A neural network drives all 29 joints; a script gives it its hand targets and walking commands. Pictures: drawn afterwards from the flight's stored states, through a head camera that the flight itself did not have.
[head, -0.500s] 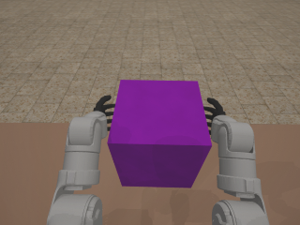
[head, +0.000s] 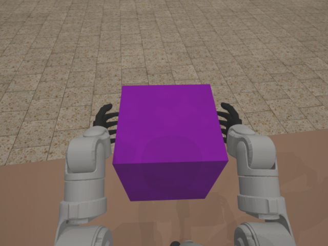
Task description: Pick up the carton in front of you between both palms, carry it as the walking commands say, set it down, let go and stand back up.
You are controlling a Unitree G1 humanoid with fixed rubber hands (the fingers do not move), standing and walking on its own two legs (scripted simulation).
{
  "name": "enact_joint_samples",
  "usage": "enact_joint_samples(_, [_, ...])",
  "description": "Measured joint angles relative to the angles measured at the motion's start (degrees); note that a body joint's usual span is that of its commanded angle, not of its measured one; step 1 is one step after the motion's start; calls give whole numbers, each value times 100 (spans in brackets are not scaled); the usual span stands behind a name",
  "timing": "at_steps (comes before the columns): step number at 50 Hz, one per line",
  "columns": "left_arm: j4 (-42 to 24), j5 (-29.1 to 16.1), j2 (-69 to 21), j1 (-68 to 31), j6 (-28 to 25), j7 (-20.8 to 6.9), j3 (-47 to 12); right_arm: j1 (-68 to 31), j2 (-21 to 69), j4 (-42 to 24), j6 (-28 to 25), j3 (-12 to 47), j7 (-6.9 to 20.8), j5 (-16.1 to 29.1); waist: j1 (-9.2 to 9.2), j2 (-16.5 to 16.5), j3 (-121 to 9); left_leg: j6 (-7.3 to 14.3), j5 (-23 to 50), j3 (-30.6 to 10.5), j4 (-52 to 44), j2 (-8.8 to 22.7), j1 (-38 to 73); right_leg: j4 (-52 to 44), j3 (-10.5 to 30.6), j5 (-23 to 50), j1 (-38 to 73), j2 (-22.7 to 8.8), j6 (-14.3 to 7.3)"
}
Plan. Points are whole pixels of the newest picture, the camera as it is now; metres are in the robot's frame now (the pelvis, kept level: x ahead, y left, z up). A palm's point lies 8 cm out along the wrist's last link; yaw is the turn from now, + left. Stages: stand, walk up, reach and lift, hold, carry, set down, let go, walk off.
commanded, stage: carry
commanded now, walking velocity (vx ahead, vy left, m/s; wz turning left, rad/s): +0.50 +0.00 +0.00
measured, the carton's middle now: (167, 147) +0.36 -0.03 +0.04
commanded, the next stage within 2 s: none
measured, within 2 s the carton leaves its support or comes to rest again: neither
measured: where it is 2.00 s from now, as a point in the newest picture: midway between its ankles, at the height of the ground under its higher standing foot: (153, 131)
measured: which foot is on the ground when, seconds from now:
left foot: down 0.00-0.06, up 0.08-0.58, down 0.60-1.00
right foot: up 0.00-0.04, down 0.06-0.62, up 0.64-1.00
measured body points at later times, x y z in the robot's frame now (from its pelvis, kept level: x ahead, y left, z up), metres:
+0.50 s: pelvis +0.29 -0.01 -0.04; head +0.31 -0.02 +0.41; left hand +0.65 +0.16 +0.07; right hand +0.66 -0.14 +0.07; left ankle +0.43 +0.12 -0.74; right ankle +0.17 -0.06 -0.76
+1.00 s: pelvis +0.58 +0.03 -0.09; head +0.62 +0.04 +0.36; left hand +0.95 +0.15 -0.01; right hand +0.93 -0.15 +0.00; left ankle +0.49 +0.07 -0.81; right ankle +0.70 -0.13 -0.77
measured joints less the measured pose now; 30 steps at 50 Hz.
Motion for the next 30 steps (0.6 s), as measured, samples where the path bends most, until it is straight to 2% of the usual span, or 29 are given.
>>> enact_joint_samples(3, [243,60,8,-272,111,-5,-15,-203,-162,162,143,-22,5,69,53,-60,-220,-117,-427,165,1296,-26,-24,-600,-181,502,743,110,-162])
enact_joint_samples(5, [518,131,-6,-472,94,-8,-33,-409,-311,413,183,-64,16,145,283,173,-221,-353,-789,-11,2816,127,-601,138,-209,-607,607,323,-218])
enact_joint_samples(7, [750,103,43,-532,183,-8,-62,-444,-325,582,298,-76,15,133,498,125,-160,-376,-919,-202,3900,150,-1285,579,-199,-1082,569,378,-381])
enact_joint_samples(8, [791,52,82,-492,254,-6,-68,-438,-285,630,378,-68,14,87,579,75,-130,-367,-809,-247,4046,205,-1583,630,-180,-1148,630,373,-419])
enact_joint_samples(14, [872,-198,193,-365,301,13,-63,-359,-45,526,587,-163,10,-211,823,12,104,-480,171,-469,2829,744,-2860,445,-144,-1566,1177,350,-431])
enact_joint_samples(18, [823,-229,155,-402,150,23,-43,-260,27,254,514,-253,10,-277,914,26,201,-522,1043,-500,2120,901,-3295,282,-61,-1836,1570,344,-387])
enact_joint_samples(22, [685,-254,121,-463,65,32,-52,-160,58,-103,484,-302,6,-294,982,73,181,-464,1900,-412,1219,873,-3282,183,57,-2202,2013,374,-310])
enact_joint_samples(26, [824,-245,96,-556,-4,27,-87,-125,52,-173,494,-385,19,-321,1073,153,-33,-354,2837,-170,-161,662,-2825,367,150,-2815,2448,445,-234])
enact_joint_samples(28, [1000,-244,126,-596,-28,18,-111,-153,56,-31,482,-416,50,-371,1108,179,-173,-254,3298,15,-844,533,-2432,716,169,-3285,2642,482,-197])
enact_joint_samples(30, [1192,-265,216,-623,-32,-5,-125,-253,75,233,457,-401,81,-452,1087,264,-287,-176,3827,187,-1338,498,-1884,1608,52,-3710,2661,526,-141])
